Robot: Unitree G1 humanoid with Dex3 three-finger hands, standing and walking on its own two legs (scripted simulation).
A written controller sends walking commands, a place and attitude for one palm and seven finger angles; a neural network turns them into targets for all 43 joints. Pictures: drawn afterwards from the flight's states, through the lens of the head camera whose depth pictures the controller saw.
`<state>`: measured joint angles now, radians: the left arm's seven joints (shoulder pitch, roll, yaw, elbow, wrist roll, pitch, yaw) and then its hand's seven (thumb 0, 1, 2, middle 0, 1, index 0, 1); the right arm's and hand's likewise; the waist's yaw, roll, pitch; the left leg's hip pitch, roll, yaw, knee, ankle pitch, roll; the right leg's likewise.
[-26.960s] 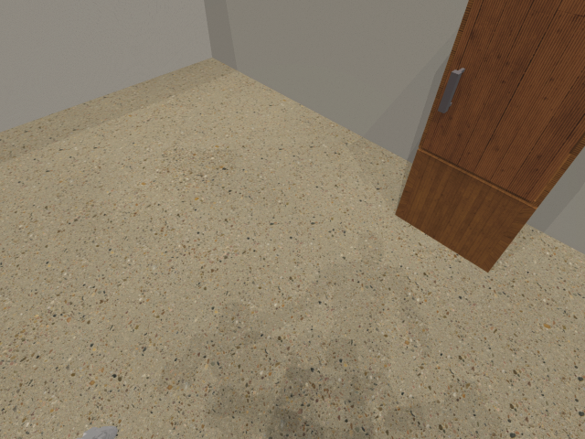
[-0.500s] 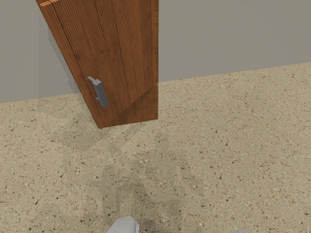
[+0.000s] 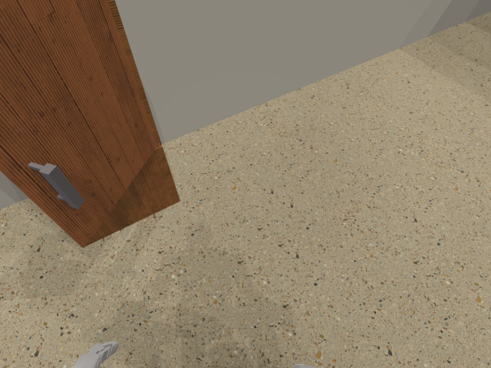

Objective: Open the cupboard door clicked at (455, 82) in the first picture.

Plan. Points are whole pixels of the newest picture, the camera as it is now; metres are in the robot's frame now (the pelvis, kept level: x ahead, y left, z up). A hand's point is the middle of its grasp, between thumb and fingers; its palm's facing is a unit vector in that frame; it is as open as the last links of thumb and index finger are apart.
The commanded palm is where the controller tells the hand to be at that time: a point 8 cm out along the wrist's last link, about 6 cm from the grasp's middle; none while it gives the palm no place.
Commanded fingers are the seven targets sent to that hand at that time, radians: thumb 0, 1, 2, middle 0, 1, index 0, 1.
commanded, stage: walk to a spot facing it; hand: left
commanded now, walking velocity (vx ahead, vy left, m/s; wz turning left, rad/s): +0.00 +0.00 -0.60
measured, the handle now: (56, 185) +0.47 +0.46 -0.07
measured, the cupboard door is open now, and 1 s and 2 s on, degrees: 39 39 39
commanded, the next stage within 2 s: turn to face it in 1.88 s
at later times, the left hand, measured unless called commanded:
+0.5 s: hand (169, 355) +0.16 +0.15 -0.15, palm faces -0.27 -0.94 -0.19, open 7.4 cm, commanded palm none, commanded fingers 0.00 0.90 0.90 -0.20 -0.30 -0.20 -0.30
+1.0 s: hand (209, 322) +0.22 +0.09 -0.18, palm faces -0.51 -0.85 -0.16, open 7.4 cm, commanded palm none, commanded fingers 0.00 0.90 0.90 -0.20 -0.30 -0.20 -0.30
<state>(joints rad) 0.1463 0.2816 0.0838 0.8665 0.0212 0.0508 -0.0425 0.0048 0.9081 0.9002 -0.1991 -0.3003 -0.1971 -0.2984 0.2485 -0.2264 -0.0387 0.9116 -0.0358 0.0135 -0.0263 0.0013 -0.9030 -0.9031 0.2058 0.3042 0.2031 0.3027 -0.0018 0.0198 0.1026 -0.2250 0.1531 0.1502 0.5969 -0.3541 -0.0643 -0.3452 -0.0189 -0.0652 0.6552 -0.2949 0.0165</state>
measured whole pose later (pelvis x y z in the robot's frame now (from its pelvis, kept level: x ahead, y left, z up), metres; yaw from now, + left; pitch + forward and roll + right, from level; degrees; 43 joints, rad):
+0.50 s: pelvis +0.00 -0.01 +0.01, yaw -18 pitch +1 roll -1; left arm 0.16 0.24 0.09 0.88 0.02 0.07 -0.05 0.01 0.91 0.90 -0.20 -0.30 -0.20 -0.30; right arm 0.27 -0.19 -0.02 0.91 -0.04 0.01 -0.03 0.00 -0.90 -0.90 0.20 0.30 0.20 0.30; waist 0.00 -0.01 0.08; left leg -0.25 0.12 0.11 0.50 -0.27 -0.04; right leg -0.47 0.00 -0.04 0.95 -0.45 0.04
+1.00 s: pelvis +0.12 -0.07 +0.00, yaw -36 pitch +0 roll -1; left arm 0.33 0.21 0.08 1.01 0.02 0.01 -0.04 0.01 0.90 0.90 -0.20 -0.30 -0.20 -0.30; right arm 0.17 -0.21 -0.04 0.88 -0.04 -0.07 -0.01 0.00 -0.91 -0.90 0.20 0.30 0.20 0.30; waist 0.02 -0.04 0.05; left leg -0.37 0.06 0.08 0.61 -0.24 0.01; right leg -0.27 0.05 0.07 0.87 -0.48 -0.03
